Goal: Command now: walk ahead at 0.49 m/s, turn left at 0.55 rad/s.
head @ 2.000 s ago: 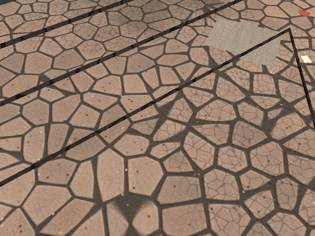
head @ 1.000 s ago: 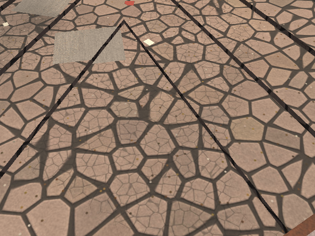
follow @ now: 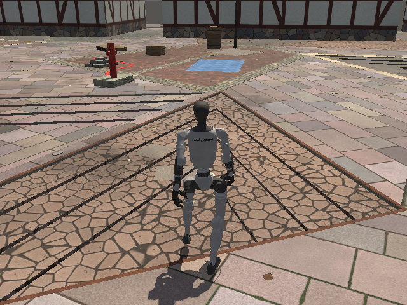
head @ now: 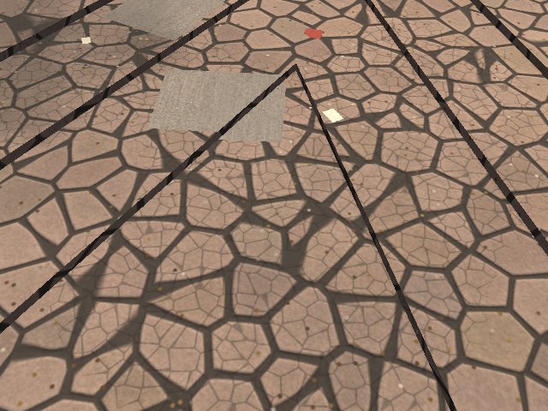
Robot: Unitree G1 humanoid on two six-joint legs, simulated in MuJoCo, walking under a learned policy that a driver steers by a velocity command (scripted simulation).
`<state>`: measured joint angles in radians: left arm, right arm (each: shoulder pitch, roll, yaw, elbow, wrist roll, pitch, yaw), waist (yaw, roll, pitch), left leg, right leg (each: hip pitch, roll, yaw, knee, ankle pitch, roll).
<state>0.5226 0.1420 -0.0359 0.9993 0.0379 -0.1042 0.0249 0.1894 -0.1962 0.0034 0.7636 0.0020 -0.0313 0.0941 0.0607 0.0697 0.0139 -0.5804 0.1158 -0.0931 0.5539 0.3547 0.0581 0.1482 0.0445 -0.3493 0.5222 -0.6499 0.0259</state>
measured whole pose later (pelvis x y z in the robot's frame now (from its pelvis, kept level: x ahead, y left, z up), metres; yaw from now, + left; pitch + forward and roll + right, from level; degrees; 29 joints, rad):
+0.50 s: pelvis +0.33 +0.00 -0.11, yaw +8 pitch +1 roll +4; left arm 0.18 0.27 0.04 0.75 -0.02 -0.07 0.00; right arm 0.22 -0.26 -0.06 0.89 0.02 -0.07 0.01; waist -0.02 -0.03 -0.04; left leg -0.07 -0.05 0.02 0.43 -0.39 -0.01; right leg -0.57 -0.10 0.02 0.65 -0.06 -0.02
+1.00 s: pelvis +0.61 -0.01 -0.10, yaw -9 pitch +4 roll +0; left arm 0.42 0.25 0.08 0.84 -0.03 -0.06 0.03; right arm -0.07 -0.25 -0.05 0.76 0.01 -0.11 0.02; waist 0.09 0.04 0.01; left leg -0.54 -0.02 -0.08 0.44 0.03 0.00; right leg -0.04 0.10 0.22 0.36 -0.36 -0.08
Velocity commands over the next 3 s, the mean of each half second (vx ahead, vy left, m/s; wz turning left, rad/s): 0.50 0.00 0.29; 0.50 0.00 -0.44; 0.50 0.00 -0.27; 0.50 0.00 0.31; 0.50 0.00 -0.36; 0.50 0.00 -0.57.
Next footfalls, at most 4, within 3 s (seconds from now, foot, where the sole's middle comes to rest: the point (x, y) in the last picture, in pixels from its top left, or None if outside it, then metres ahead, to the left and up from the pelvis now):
0.12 left None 0.25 0.13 -0.87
0.52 right None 0.52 -0.10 -0.87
1.04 left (270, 312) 0.83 0.08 -0.87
1.48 right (381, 260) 1.02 -0.25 -0.84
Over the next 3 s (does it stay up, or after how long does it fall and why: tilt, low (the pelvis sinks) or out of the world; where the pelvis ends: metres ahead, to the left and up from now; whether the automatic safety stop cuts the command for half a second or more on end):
stays up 1.63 -0.11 -0.07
